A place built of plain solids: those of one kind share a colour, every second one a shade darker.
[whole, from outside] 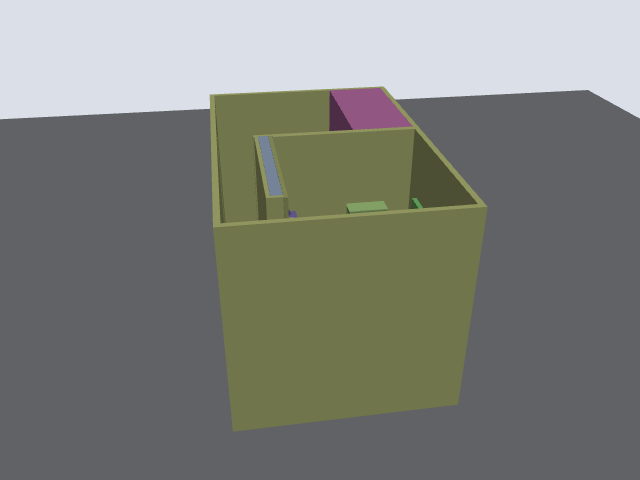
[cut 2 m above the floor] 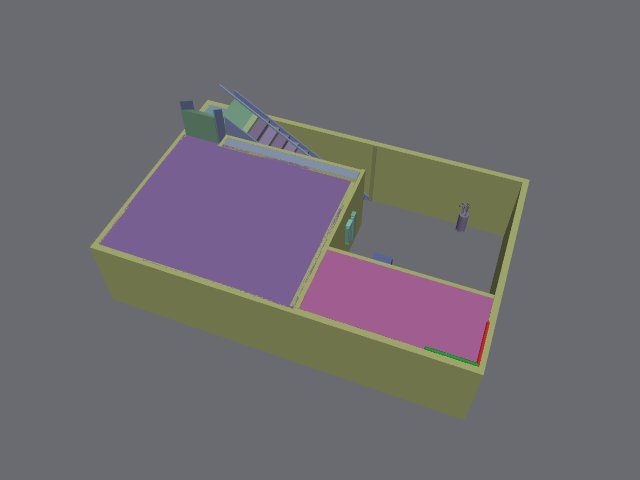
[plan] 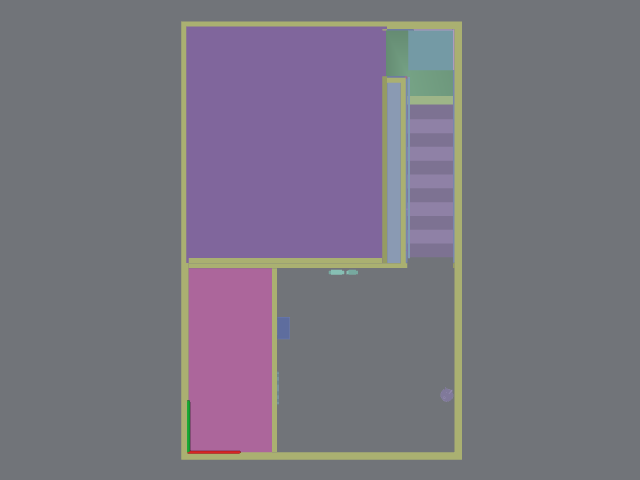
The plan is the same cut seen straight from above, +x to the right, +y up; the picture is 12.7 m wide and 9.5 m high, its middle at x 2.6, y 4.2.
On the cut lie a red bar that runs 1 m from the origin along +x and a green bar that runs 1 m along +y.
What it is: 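A lodging house's back stair, a dwelling of no particular year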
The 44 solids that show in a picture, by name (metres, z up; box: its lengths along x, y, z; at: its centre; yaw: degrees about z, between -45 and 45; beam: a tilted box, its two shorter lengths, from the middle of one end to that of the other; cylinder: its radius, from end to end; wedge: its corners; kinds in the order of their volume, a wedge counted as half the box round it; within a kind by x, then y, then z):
{
 "upper_1": {"box": [3.98, 4.68, 2.97], "at": [1.94, 6.08, 1.44]},
 "wall_1": {"box": [0.15, 8.67, 5.56], "at": [-0.07, 4.19, 2.73]},
 "wall_2": {"box": [0.1, 3.64, 2.7], "at": [1.7, 1.82, 1.3]},
 "wall_3": {"box": [3.83, 0.1, 5.56], "at": [1.91, 3.79, 2.73]},
 "wall_4": {"box": [4.33, 0.1, 5.56], "at": [2.17, 3.69, 2.73]},
 "wall_5": {"box": [5.56, 0.15, 5.56], "at": [2.63, -0.07, 2.73]},
 "wall_6": {"box": [5.56, 0.15, 5.56], "at": [2.63, 8.45, 2.73]},
 "wall_7": {"box": [0.1, 3.7, 5.56], "at": [3.88, 5.59, 2.73]},
 "wall_8": {"box": [0.47, 0.1, 5.56], "at": [4.06, 7.36, 2.73]},
 "wall_9": {"box": [0.1, 3.77, 5.56], "at": [4.25, 5.53, 2.73]},
 "wall_10": {"box": [0.029, 0.1, 5.56], "at": [5.25, 3.69, 2.73]},
 "wall_11": {"box": [0.15, 8.67, 5.56], "at": [5.33, 4.19, 2.73]},
 "beside_lower_1": {"box": [1.65, 3.64, 5.56], "at": [0.82, 1.82, 2.73]},
 "beside_box_1": {"box": [0.27, 3.57, 5.56], "at": [4.06, 5.53, 2.73]},
 "carriage_1": {"wedge": [[3.91, 7.44, -0.05], [3.91, 7.44, 2.81], [3.91, 8.35, -0.05], [3.91, 8.35, 2.81], [4.34, 7.44, -0.05], [4.34, 7.44, 2.52], [4.34, 8.35, -0.05], [4.34, 8.35, 2.52]]},
 "carriage_2": {"wedge": [[4.33, 3.91, -0.05], [4.33, 3.91, -0.01], [4.33, 7.56, -0.05], [4.33, 7.56, 2.44], [5.24, 3.91, -0.05], [5.24, 3.91, -0.01], [5.24, 7.56, -0.05], [5.24, 7.56, 2.44]]},
 "landing_bearer_1": {"box": [0.97, 0.91, 2.51], "at": [4.75, 7.89, 1.21]},
 "string_1": {"wedge": [[3.93, 7.41, -0.05], [3.93, 7.41, 3.05], [3.93, 7.45, -0.05], [3.93, 7.45, 3.05], [4.28, 7.41, -0.05], [4.28, 7.41, 2.82], [4.28, 7.45, -0.05], [4.28, 7.45, 2.82]]},
 "string_2": {"wedge": [[3.93, 8.35, -0.05], [3.93, 8.35, 3.05], [3.93, 8.37, -0.05], [3.93, 8.37, 3.05], [4.45, 8.35, -0.05], [4.45, 8.35, 2.7], [4.45, 8.37, -0.05], [4.45, 8.37, 2.7]]},
 "string_3": {"wedge": [[4.3, 3.75, -0.05], [4.3, 3.75, 0.15], [4.3, 7.39, -0.05], [4.3, 7.39, 2.58], [4.33, 3.75, -0.05], [4.33, 3.75, 0.15], [4.33, 7.39, -0.05], [4.33, 7.39, 2.58]]},
 "string_4": {"wedge": [[5.23, 3.75, -0.05], [5.23, 3.75, 0.15], [5.23, 7.56, -0.05], [5.23, 7.56, 2.7], [5.26, 3.75, -0.05], [5.26, 3.75, 0.15], [5.26, 7.56, -0.05], [5.26, 7.56, 2.7]]},
 "blanket_box_1": {"box": [1.04, 0.47, 0.4], "at": [1.29, 4.08, 3.19]},
 "blanket_box_2": {"box": [1.09, 0.5, 0.026], "at": [1.29, 4.1, 3.41]},
 "rail_1": {"wedge": [[4.34, 3.84, 1.04], [4.34, 3.84, 1.09], [4.34, 7.43, 3.45], [4.34, 7.43, 3.5], [4.38, 3.84, 1.04], [4.38, 3.84, 1.09], [4.38, 7.43, 3.45], [4.38, 7.43, 3.5]]},
 "tread_1": {"wedge": [[4.32, 3.86, 0.08], [4.32, 3.86, 0.18], [4.32, 4.18, 0.08], [4.32, 4.18, 0.18], [5.24, 3.86, 0.08], [5.24, 3.86, 0.18], [5.24, 4.18, 0.08], [5.24, 4.18, 0.18]]},
 "tread_2": {"wedge": [[4.32, 4.13, 0.26], [4.32, 4.13, 0.36], [4.32, 4.46, 0.26], [4.32, 4.46, 0.36], [5.24, 4.13, 0.26], [5.24, 4.13, 0.36], [5.24, 4.46, 0.26], [5.24, 4.46, 0.36]]},
 "tread_3": {"wedge": [[4.32, 4.4, 0.55], [4.32, 4.41, 0.45], [4.32, 4.73, 0.45], [4.32, 4.73, 0.55], [5.24, 4.4, 0.55], [5.24, 4.41, 0.45], [5.24, 4.73, 0.45], [5.24, 4.73, 0.55]]},
 "tread_4": {"wedge": [[4.32, 4.68, 0.63], [4.32, 4.68, 0.73], [4.32, 5.0, 0.63], [4.32, 5.0, 0.73], [5.24, 4.68, 0.63], [5.24, 4.68, 0.73], [5.24, 5.0, 0.63], [5.24, 5.0, 0.73]]},
 "tread_5": {"wedge": [[4.32, 4.95, 0.81], [4.32, 4.95, 0.91], [4.32, 5.27, 0.81], [4.32, 5.27, 0.91], [5.24, 4.95, 0.81], [5.24, 4.95, 0.91], [5.24, 5.27, 0.81], [5.24, 5.27, 0.91]]},
 "tread_6": {"wedge": [[4.32, 5.22, 1.09], [4.32, 5.23, 0.99], [4.32, 5.55, 0.99], [4.32, 5.55, 1.09], [5.24, 5.22, 1.09], [5.24, 5.23, 0.99], [5.24, 5.55, 0.99], [5.24, 5.55, 1.09]]},
 "tread_7": {"wedge": [[4.32, 5.5, 1.18], [4.32, 5.5, 1.28], [4.32, 5.82, 1.18], [4.32, 5.82, 1.28], [5.24, 5.5, 1.18], [5.24, 5.5, 1.28], [5.24, 5.82, 1.18], [5.24, 5.82, 1.28]]},
 "tread_8": {"wedge": [[4.32, 5.77, 1.36], [4.32, 5.77, 1.46], [4.32, 6.09, 1.36], [4.32, 6.09, 1.46], [5.24, 5.77, 1.36], [5.24, 5.77, 1.46], [5.24, 6.09, 1.36], [5.24, 6.09, 1.46]]},
 "tread_9": {"wedge": [[4.32, 6.04, 1.64], [4.32, 6.05, 1.54], [4.32, 6.37, 1.54], [4.32, 6.37, 1.64], [5.24, 6.04, 1.64], [5.24, 6.05, 1.54], [5.24, 6.37, 1.54], [5.24, 6.37, 1.64]]},
 "tread_10": {"wedge": [[4.32, 6.31, 1.82], [4.32, 6.32, 1.72], [4.32, 6.64, 1.72], [4.32, 6.64, 1.82], [5.24, 6.31, 1.82], [5.24, 6.32, 1.72], [5.24, 6.64, 1.72], [5.24, 6.64, 1.82]]},
 "tread_11": {"wedge": [[4.32, 6.59, 1.91], [4.32, 6.59, 2.01], [4.32, 6.91, 1.91], [4.32, 6.91, 2.01], [5.24, 6.59, 1.91], [5.24, 6.59, 2.01], [5.24, 6.91, 1.91], [5.24, 6.91, 2.01]]},
 "radiator_1": {"box": [0.13, 0.71, 0.8], "at": [0.1, 4.93, 3.41]},
 "string_turn_1": {"box": [0.029, 0.81, 2.75], "at": [5.25, 7.97, 1.33]},
 "longcase_clock_1": {"box": [0.24, 0.43, 0.52], "at": [1.87, 2.46, 1.69]},
 "coat_pegs_1": {"box": [0.07, 0.07, 0.54], "at": [2.81, 3.56, 1.26]},
 "coat_pegs_2": {"box": [0.23, 0.1, 0.67], "at": [2.93, 3.56, 1.22]},
 "coat_pegs_3": {"box": [0.15, 0.1, 0.9], "at": [3.24, 3.56, 1.11]},
 "stick_bin_1": {"cylinder": 0.12, "from": [5.11, 1.13, 0.02], "to": [5.11, 1.13, 0.58]},
 "riser_1": {"wedge": [[4.32, 6.88, 1.98], [4.32, 6.88, 2.1], [4.32, 7.18, 2.07], [4.32, 7.18, 2.1], [5.24, 6.88, 1.98], [5.24, 6.88, 2.1], [5.24, 7.18, 2.07], [5.24, 7.18, 2.1]]},
 "chest_drawers_1": {"box": [0.41, 0.89, 0.024], "at": [3.62, 5.67, 4.01]}
}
